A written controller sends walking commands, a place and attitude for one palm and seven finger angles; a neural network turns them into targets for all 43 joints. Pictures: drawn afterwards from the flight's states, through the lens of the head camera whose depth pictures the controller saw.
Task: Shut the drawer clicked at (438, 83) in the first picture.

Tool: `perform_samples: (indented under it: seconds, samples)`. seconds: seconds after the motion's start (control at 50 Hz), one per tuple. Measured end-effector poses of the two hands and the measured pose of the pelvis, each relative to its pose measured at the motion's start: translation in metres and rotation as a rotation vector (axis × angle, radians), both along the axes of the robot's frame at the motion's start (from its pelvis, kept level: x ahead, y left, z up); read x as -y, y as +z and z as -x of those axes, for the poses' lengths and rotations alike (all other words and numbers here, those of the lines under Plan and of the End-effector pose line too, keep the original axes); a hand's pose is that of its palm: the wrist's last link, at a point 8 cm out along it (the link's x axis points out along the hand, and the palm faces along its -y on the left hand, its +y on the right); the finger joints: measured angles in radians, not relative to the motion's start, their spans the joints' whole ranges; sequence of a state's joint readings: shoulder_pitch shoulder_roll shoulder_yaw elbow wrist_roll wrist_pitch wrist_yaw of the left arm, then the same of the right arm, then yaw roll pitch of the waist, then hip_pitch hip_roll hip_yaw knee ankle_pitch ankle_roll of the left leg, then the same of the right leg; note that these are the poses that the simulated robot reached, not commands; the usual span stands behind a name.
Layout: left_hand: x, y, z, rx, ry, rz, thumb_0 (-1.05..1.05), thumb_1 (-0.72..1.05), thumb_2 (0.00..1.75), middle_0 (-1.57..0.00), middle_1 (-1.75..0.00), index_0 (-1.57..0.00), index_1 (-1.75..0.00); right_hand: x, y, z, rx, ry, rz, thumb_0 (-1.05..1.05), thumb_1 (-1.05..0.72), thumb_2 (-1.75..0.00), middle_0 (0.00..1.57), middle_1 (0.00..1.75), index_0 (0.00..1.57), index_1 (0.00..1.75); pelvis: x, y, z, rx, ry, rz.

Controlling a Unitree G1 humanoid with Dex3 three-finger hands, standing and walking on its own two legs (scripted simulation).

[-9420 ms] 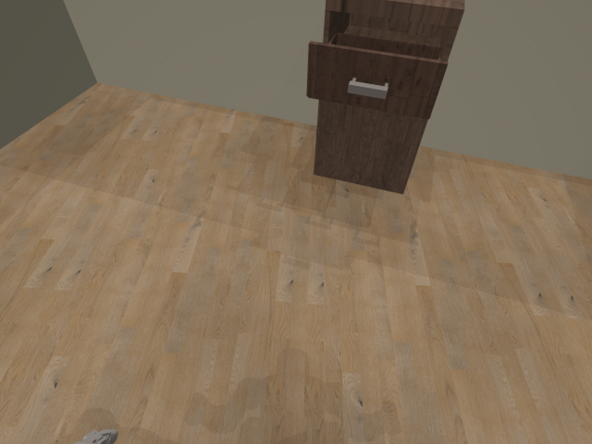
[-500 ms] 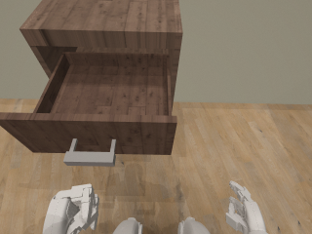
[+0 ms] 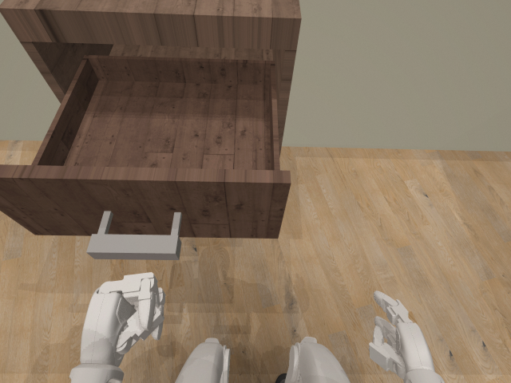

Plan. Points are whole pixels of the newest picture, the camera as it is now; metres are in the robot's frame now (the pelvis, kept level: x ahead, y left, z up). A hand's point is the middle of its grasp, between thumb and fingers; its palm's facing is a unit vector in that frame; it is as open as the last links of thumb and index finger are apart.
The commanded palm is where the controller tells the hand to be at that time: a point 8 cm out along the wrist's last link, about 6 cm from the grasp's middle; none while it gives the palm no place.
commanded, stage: bring the fist close to the handle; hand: left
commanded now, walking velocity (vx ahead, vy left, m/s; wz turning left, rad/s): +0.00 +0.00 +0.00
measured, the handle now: (139, 232) +0.32 +0.19 +0.04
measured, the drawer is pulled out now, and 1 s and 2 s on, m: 0.28 0.27 0.14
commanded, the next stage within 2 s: push the drawer shut in 0.32 s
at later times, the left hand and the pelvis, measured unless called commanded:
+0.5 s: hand (158, 311) +0.22 +0.14 +0.04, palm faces +0.02 -1.00 -0.02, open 3.3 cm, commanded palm +0.20 +0.20 +0.04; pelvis +0.00 +0.01 +0.00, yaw +0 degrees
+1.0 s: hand (162, 286) +0.25 +0.15 +0.03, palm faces +0.01 -1.00 -0.04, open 2.9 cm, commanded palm +0.25 +0.20 +0.04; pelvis -0.01 +0.01 +0.00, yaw +1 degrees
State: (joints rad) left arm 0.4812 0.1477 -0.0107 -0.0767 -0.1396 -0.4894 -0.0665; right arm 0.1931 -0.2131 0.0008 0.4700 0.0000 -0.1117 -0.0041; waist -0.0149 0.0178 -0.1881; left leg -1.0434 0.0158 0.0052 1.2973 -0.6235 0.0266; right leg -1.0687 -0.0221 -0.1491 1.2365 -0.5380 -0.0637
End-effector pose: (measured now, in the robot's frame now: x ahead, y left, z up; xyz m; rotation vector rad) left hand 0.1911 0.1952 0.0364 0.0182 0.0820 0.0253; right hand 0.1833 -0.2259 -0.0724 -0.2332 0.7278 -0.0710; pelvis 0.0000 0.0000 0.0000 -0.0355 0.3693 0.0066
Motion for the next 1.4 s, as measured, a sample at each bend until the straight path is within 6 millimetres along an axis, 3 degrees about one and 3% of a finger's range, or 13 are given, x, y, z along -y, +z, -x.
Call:
perform_samples:
  seconds: [0.2, 0.48, 0.7, 1.0, 1.4]
  samples:
    - [-0.003, 0.006, 0.002, -0.005, 0.009, -0.001, 0.01, 0.9, 0.9, -1.4, -1.6, -1.4, -1.6, -0.005, -0.001, 0.005, -0.026, -0.009, -0.013, 0.01, -0.9, -0.9, 0.2, 0.3, 0.2, 0.3, -0.004, 0.003, -0.001, 0.0, -0.001, 0.001]
    - [0.0, 0.003, -0.001, 0.006, -0.001, 0.003, 0.01, 0.9, 0.9, -1.4, -1.6, -1.4, -1.6, -0.01, -0.001, -0.001, -0.013, 0.013, -0.006, 0.01, -0.9, -0.9, 0.2, 0.3, 0.2, 0.3, -0.006, 0.0, 0.0, -0.005, 0.002, 0.004]
    - [-0.001, 0.003, -0.027, 0.028, -0.013, -0.004, 0.01, 0.9, 0.9, -1.4, -1.6, -1.4, -1.6, -0.01, -0.003, 0.003, -0.039, 0.016, -0.003, 0.01, -0.9, -0.9, 0.2, 0.3, 0.2, 0.3, -0.008, 0.002, -0.002, -0.01, 0.003, 0.005]
    - [-0.004, -0.003, -0.036, 0.053, -0.018, -0.02, -0.05, 0.84, 0.96, -1.4, -1.6, -1.4, -1.6, -0.005, -0.011, 0.015, -0.092, 0.033, 0.022, 0.01, -0.9, -0.9, 0.2, 0.3, 0.2, 0.3, -0.008, 0.001, 0.007, -0.004, 0.015, 0.006]
    - [-0.009, -0.002, -0.09, 0.073, -0.027, -0.022, -0.03, 0.82, 0.95, -1.4, -1.6, -1.4, -1.6, 0.001, -0.01, 0.046, -0.141, -0.002, 0.031, 0.01, -0.9, -0.89, 0.21, 0.3, 0.2, 0.3, -0.009, 0.007, 0.021, 0.015, 0.011, 0.002]
